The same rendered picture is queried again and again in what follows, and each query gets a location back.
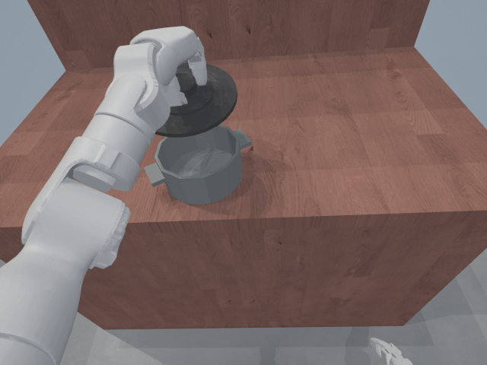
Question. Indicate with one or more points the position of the knob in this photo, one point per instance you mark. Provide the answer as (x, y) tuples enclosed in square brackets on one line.
[(187, 84)]

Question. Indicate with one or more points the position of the robot left forearm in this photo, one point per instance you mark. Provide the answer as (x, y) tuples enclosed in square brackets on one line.
[(108, 154)]

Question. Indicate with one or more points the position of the lid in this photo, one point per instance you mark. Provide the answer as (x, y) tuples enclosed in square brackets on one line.
[(207, 108)]

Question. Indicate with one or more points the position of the robot left hand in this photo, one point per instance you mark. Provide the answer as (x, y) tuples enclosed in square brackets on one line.
[(186, 46)]

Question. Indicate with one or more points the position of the robot right hand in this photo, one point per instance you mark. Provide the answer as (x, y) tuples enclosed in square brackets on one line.
[(390, 354)]

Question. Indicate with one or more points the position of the left robot upper arm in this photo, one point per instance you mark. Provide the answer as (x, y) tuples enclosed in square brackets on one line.
[(40, 288)]

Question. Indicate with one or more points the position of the table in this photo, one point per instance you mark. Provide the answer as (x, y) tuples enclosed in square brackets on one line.
[(363, 194)]

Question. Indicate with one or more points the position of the pot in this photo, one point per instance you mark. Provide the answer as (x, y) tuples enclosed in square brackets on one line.
[(200, 169)]

